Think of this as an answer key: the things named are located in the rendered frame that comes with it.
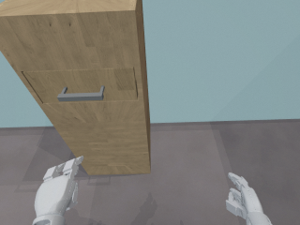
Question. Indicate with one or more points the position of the drawer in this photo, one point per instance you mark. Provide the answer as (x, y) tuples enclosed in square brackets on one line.
[(119, 83)]

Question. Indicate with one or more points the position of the handle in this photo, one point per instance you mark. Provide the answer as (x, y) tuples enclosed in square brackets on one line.
[(64, 96)]

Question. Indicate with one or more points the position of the cabinet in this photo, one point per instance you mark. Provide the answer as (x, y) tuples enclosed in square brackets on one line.
[(113, 136)]

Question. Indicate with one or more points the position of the robot right hand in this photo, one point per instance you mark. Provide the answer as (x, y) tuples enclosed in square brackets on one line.
[(243, 202)]

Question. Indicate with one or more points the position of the right robot forearm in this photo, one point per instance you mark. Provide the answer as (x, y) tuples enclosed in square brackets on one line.
[(257, 218)]

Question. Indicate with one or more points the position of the left robot forearm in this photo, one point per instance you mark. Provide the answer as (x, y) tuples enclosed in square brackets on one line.
[(49, 219)]

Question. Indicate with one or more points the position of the robot left hand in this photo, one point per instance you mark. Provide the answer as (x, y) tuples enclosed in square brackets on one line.
[(58, 193)]

